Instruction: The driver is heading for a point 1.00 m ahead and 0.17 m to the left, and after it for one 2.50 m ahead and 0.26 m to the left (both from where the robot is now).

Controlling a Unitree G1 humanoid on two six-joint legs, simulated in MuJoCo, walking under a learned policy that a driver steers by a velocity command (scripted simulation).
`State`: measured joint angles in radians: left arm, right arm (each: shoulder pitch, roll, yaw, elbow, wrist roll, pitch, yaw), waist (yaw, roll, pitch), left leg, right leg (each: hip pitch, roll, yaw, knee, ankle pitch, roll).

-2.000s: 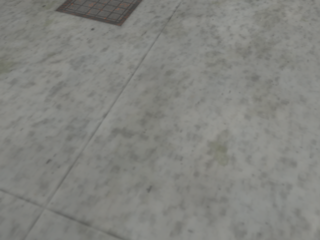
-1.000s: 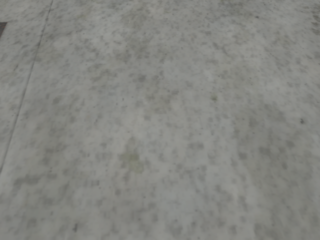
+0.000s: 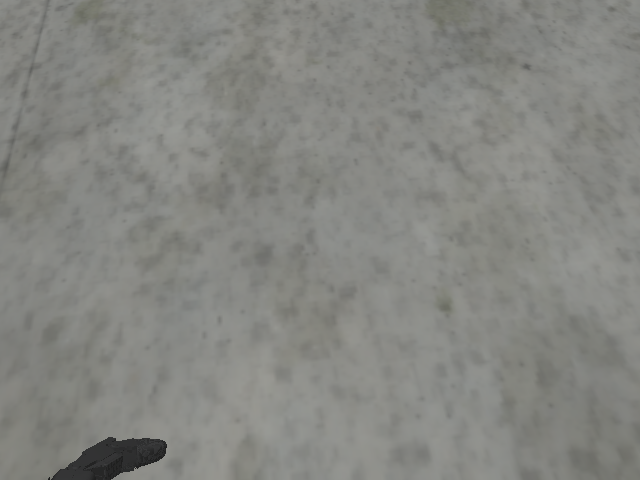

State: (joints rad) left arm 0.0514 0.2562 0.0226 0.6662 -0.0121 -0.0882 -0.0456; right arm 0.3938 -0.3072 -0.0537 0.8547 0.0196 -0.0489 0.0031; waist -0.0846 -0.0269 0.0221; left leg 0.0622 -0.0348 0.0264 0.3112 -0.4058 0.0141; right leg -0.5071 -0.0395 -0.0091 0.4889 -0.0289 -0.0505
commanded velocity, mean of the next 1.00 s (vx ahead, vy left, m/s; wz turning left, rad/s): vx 0.50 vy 0.00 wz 0.00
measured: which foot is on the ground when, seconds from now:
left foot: down 0.00-0.02, up 0.04-0.52, down 0.54-1.00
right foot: up 0.00-0.00, down 0.02-0.56, up 0.58-1.00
